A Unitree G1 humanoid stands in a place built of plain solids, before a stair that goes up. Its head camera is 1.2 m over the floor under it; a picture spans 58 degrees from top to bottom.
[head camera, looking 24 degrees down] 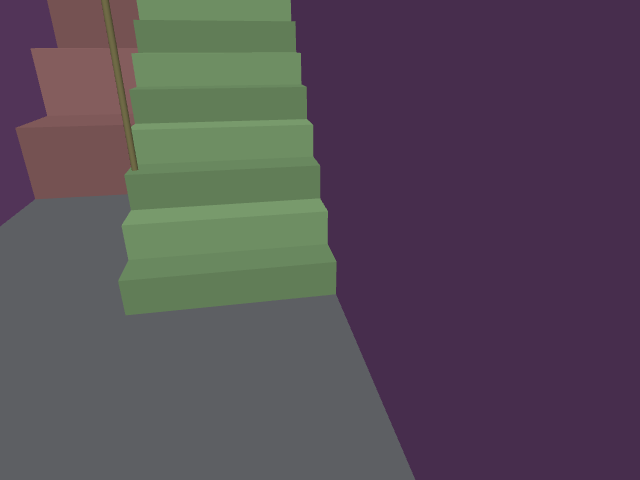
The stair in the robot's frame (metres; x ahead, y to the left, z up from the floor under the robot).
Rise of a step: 0.20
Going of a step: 0.23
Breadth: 1.06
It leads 11 degrees to the left of straight ahead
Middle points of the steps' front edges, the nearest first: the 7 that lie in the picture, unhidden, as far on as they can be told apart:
1.89 0.43 0.19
2.11 0.48 0.39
2.33 0.52 0.58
2.56 0.56 0.78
2.78 0.60 0.97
3.00 0.64 1.17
3.23 0.69 1.36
